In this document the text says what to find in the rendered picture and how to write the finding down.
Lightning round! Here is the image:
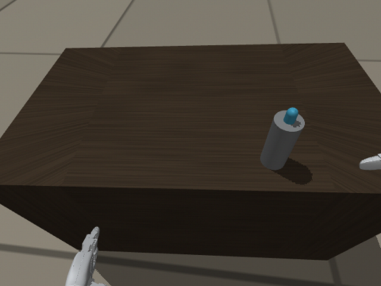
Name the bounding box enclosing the left robot hand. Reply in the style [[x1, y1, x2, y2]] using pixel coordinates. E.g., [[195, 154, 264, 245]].
[[65, 226, 107, 286]]

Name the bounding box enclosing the right robot hand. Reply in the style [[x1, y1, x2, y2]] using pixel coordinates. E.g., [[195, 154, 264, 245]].
[[359, 154, 381, 170]]

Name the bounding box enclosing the bottle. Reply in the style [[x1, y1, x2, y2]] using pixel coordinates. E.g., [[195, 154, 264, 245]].
[[260, 107, 305, 170]]

